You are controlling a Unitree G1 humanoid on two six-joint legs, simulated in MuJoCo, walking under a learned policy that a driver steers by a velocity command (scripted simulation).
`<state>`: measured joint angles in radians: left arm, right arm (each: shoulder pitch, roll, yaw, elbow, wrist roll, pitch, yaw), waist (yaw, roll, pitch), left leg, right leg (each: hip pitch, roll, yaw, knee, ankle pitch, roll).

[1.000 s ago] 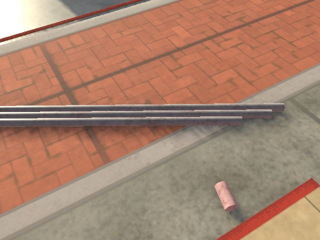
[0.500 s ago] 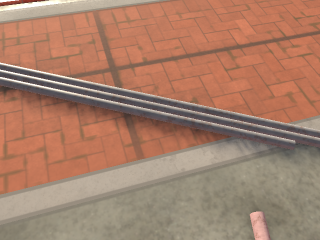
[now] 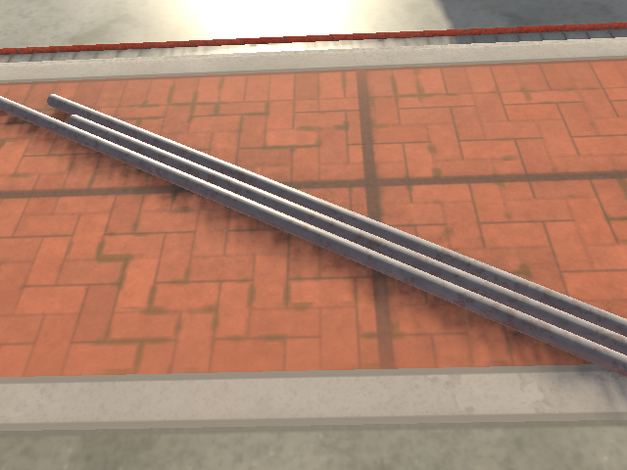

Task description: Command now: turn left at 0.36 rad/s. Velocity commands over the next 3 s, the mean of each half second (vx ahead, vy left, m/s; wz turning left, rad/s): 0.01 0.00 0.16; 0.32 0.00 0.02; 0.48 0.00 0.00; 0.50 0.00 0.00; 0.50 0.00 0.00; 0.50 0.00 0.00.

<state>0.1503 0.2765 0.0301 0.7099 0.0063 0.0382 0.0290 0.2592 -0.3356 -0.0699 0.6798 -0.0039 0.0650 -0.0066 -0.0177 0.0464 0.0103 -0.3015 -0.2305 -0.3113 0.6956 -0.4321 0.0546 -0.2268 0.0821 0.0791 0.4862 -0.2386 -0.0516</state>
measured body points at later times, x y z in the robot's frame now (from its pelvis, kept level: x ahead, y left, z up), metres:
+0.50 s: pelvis +0.00 +0.00 +0.01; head +0.00 +0.01 +0.46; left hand +0.02 +0.25 -0.14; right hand +0.07 -0.24 -0.13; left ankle -0.06 +0.11 -0.73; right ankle -0.01 -0.09 -0.73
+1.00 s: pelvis +0.13 -0.06 -0.02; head +0.13 -0.08 +0.43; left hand +0.07 +0.22 -0.15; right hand +0.21 -0.33 -0.17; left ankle +0.10 +0.07 -0.67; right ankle +0.04 -0.13 -0.73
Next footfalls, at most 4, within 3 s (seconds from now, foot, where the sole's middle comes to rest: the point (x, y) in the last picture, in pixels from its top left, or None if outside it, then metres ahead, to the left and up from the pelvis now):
0.36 left None -0.02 0.11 -0.77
0.86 right None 0.08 -0.13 -0.77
1.30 left None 0.47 -0.03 -0.94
1.66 right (421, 386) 0.77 -0.21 -0.94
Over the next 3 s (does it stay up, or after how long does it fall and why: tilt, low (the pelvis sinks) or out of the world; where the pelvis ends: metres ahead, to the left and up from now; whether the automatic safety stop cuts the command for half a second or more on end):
stays up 1.30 -0.15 -0.14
